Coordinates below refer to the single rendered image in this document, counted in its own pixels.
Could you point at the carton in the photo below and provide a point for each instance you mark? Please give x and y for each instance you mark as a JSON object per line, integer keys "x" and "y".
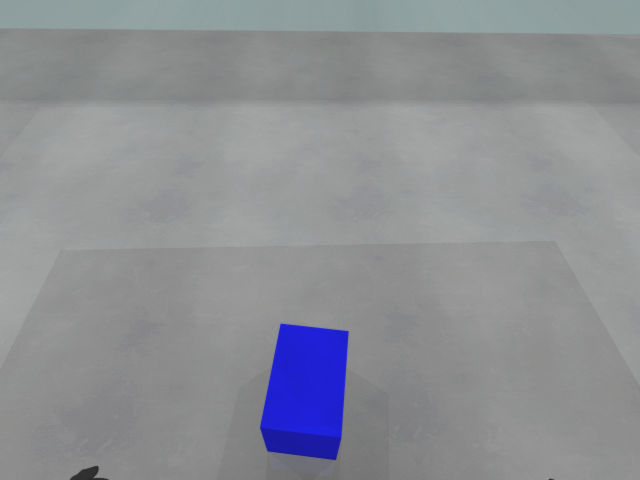
{"x": 303, "y": 410}

